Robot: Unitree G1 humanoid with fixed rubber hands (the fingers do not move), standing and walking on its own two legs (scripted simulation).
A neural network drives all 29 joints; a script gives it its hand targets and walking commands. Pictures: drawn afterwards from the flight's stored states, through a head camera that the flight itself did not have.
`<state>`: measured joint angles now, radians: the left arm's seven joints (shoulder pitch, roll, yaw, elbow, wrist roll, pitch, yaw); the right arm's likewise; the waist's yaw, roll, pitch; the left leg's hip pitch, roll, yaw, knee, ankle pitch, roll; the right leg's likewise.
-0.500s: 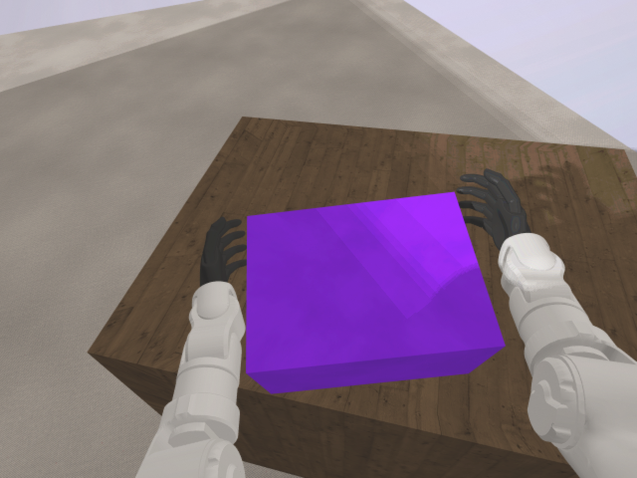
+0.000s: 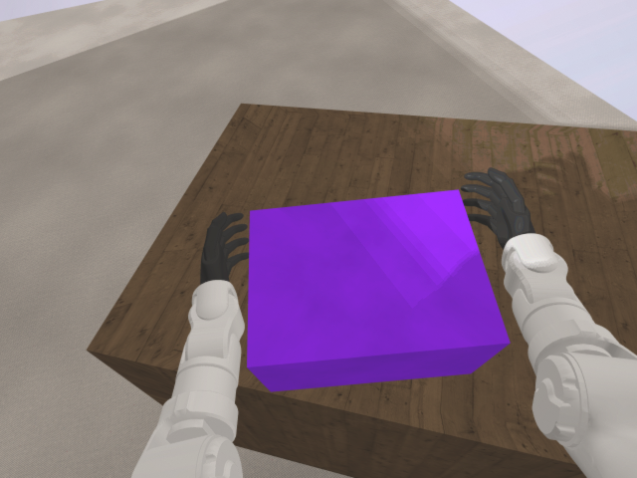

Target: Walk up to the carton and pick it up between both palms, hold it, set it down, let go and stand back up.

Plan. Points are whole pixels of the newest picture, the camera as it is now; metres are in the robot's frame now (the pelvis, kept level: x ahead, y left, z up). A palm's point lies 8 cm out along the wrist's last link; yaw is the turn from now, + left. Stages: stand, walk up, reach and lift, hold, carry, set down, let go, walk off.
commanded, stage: set down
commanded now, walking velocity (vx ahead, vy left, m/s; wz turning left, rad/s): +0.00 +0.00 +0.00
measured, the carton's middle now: (362, 293) +0.38 +0.03 -0.02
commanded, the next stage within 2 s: none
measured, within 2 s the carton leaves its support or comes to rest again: rests again in 0.28 s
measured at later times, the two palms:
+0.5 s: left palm (221, 274) +0.36 +0.23 +0.03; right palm (501, 231) +0.46 -0.14 +0.05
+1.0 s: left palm (222, 276) +0.36 +0.23 +0.03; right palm (499, 230) +0.47 -0.14 +0.05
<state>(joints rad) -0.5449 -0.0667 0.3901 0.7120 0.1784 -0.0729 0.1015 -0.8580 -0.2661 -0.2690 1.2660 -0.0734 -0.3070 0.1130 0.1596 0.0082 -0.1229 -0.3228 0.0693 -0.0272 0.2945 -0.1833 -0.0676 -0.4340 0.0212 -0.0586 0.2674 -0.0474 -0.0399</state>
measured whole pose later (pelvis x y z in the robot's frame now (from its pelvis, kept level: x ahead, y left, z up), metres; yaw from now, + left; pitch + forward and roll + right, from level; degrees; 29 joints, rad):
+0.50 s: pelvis +0.01 +0.01 +0.00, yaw -1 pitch +15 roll -1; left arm -0.52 -0.07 0.36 0.73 0.15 -0.17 0.11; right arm -0.86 -0.28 -0.21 1.34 -0.01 -0.41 0.10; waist 0.16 0.01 -0.13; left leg -0.37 0.07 -0.02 0.32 -0.21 -0.06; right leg -0.46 0.02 -0.05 0.25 -0.05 -0.03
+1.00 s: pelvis +0.02 +0.01 +0.00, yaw -1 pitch +16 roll -1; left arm -0.54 -0.06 0.37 0.81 0.15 -0.28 0.11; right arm -0.91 -0.30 -0.21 1.43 -0.01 -0.46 0.09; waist 0.17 0.00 -0.13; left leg -0.39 0.08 -0.02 0.34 -0.22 -0.06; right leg -0.48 0.03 -0.05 0.26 -0.05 -0.03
